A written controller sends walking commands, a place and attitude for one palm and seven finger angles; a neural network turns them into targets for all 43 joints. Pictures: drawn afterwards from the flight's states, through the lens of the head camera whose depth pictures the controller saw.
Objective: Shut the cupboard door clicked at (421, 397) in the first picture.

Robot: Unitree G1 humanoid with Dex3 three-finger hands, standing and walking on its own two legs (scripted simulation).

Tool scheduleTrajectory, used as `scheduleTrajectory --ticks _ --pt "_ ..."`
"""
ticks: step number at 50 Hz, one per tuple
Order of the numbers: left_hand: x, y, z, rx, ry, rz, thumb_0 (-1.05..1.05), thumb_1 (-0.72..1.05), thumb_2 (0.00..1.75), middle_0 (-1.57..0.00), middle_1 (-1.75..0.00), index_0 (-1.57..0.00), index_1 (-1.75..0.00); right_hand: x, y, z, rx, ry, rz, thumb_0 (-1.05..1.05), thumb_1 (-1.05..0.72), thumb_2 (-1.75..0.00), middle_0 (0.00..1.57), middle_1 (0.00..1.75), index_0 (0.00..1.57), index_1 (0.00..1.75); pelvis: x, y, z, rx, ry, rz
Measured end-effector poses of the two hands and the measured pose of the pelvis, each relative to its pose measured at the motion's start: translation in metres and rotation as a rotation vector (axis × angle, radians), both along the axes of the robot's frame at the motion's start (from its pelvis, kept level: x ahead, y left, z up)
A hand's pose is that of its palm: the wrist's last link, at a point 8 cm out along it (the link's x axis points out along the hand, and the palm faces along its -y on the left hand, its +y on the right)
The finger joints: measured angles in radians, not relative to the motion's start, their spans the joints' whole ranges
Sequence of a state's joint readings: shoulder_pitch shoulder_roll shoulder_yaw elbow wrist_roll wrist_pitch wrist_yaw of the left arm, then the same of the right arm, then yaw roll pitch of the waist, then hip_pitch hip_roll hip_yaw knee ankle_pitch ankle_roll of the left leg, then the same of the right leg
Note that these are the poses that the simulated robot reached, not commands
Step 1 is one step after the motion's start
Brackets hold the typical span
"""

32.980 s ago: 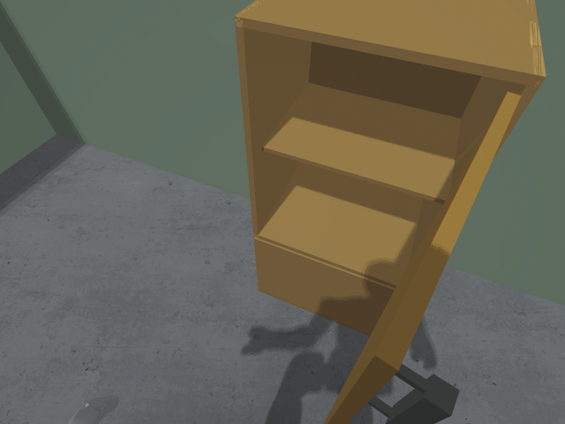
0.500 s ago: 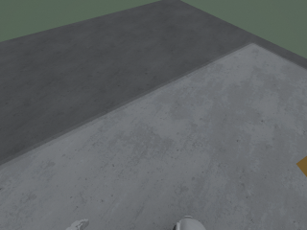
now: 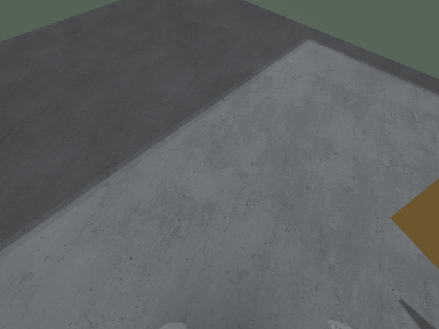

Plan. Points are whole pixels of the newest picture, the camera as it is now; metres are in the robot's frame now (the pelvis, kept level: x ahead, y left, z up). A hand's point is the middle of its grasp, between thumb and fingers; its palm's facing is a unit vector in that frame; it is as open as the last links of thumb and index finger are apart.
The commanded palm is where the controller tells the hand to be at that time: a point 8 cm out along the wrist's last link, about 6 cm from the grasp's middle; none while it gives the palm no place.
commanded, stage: turn to face it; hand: left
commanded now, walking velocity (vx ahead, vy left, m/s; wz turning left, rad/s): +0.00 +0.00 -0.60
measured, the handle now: out of the picture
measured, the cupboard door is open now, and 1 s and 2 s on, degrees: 69 69 69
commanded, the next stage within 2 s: take the last steps up to it in 1.60 s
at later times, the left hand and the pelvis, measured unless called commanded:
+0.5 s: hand (153, 287) +0.21 +0.17 -0.16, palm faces -0.34 -0.90 -0.27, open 7.4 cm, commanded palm none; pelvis +0.02 +0.00 -0.02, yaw -20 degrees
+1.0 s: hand (162, 273) +0.24 +0.16 -0.17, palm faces -0.55 -0.81 -0.20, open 7.4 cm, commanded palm none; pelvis +0.05 +0.03 +0.00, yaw -37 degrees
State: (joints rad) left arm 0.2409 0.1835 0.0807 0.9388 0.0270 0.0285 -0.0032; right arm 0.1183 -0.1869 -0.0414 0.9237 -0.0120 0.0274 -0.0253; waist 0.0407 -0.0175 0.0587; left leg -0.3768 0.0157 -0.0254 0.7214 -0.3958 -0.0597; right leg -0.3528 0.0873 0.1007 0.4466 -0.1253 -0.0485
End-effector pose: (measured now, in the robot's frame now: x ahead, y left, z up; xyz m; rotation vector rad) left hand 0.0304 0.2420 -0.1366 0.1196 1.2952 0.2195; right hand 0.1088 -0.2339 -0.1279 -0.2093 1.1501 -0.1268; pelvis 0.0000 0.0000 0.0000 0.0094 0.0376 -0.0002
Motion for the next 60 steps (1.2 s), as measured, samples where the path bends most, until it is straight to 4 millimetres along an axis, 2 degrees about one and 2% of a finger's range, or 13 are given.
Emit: scheduleTrajectory --ticks 3,5,9,13,18,25,29,34,39,45,49,53,60 --pt "0.013 0.018 -0.009 -0.008 -0.003 -0.028 0.01 0.90 0.90 -0.20 -0.30 -0.20 -0.30 0.004 0.008 0.005 -0.027 -0.054 -0.031 0.00 -0.91 -0.90 0.20 0.30 0.20 0.29 0.003 0.015 -0.006 -0.015 0.002 -0.037" --pt "0.025 0.028 -0.011 -0.011 -0.004 -0.054 0.01 0.90 0.90 -0.20 -0.30 -0.20 -0.30 -0.002 0.012 0.011 -0.044 -0.061 -0.047 0.00 -0.91 -0.90 0.20 0.30 0.20 0.29 0.005 0.022 -0.004 -0.014 -0.009 -0.062" --pt "0.057 0.042 -0.002 -0.009 -0.035 -0.125 0.01 0.91 0.90 -0.20 -0.30 -0.20 -0.30 -0.025 0.015 0.022 -0.072 -0.028 -0.091 0.00 -0.91 -0.90 0.20 0.30 0.20 0.30 0.010 0.029 0.004 -0.040 -0.022 -0.115" --pt "0.088 0.046 0.004 -0.002 -0.062 -0.197 0.01 0.91 0.90 -0.19 -0.30 -0.20 -0.30 -0.050 0.012 0.024 -0.081 0.012 -0.161 0.00 -0.90 -0.90 0.21 0.30 0.20 0.30 0.014 0.032 0.007 -0.057 -0.028 -0.177" --pt "0.130 0.029 0.007 0.010 -0.074 -0.320 0.01 0.91 0.90 -0.19 -0.30 -0.20 -0.30 -0.091 0.003 0.014 -0.067 0.056 -0.281 0.00 -0.90 -0.90 0.21 0.30 0.20 0.30 0.019 0.028 0.004 -0.056 -0.032 -0.260" --pt "0.187 -0.027 0.008 0.040 -0.172 -0.494 0.01 0.91 0.90 -0.19 -0.30 -0.20 -0.30 -0.157 -0.017 -0.022 -0.012 0.164 -0.443 0.00 -0.90 -0.90 0.21 0.30 0.20 0.30 0.022 0.003 -0.017 -0.027 -0.028 -0.356" --pt "0.190 -0.048 0.016 0.043 -0.179 -0.535 0.01 0.91 0.90 -0.20 -0.30 -0.20 -0.30 -0.169 -0.024 -0.023 -0.009 0.200 -0.493 0.00 -0.91 -0.90 0.20 0.30 0.20 0.29 0.020 0.001 -0.011 -0.027 -0.036 -0.394" --pt "0.185 -0.057 0.016 0.028 -0.125 -0.578 0.00 0.90 0.90 -0.20 -0.30 -0.20 -0.30 -0.157 -0.024 -0.008 -0.007 0.133 -0.524 0.01 -0.91 -0.90 0.20 0.30 0.19 0.29 0.022 0.002 -0.001 -0.009 -0.030 -0.445" --pt "0.191 -0.054 0.006 -0.005 -0.089 -0.616 0.01 0.90 0.90 -0.20 -0.30 -0.20 -0.30 -0.140 -0.016 0.000 -0.024 0.072 -0.551 0.00 -0.91 -0.90 0.20 0.30 0.19 0.29 0.031 0.012 -0.002 -0.012 -0.021 -0.499" --pt "0.214 -0.039 -0.014 -0.028 -0.059 -0.643 0.01 0.90 0.90 -0.20 -0.30 -0.20 -0.30 -0.132 0.008 0.004 -0.069 0.029 -0.587 0.00 -0.91 -0.90 0.20 0.30 0.20 0.29 0.047 0.031 -0.011 -0.026 -0.018 -0.577" --pt "0.231 -0.039 -0.005 -0.026 -0.054 -0.689 0.01 0.90 0.90 -0.20 -0.30 -0.20 -0.30 -0.144 0.026 0.014 -0.061 0.048 -0.626 0.00 -0.91 -0.90 0.20 0.30 0.20 0.30 0.050 0.033 -0.001 -0.047 -0.017 -0.630" --pt "0.244 -0.049 0.005 -0.021 -0.063 -0.740 0.01 0.91 0.90 -0.20 -0.30 -0.20 -0.30 -0.162 0.038 0.015 -0.041 0.070 -0.688 0.00 -0.90 -0.90 0.21 0.30 0.20 0.30 0.051 0.033 0.005 -0.058 -0.013 -0.685" --pt "0.258 -0.096 0.013 0.004 -0.108 -0.879 0.01 0.91 0.90 -0.19 -0.30 -0.20 -0.30 -0.212 0.044 -0.008 0.016 0.092 -0.832 0.00 -0.90 -0.90 0.21 0.30 0.20 0.30 0.041 0.019 -0.004 -0.043 -0.025 -0.784"
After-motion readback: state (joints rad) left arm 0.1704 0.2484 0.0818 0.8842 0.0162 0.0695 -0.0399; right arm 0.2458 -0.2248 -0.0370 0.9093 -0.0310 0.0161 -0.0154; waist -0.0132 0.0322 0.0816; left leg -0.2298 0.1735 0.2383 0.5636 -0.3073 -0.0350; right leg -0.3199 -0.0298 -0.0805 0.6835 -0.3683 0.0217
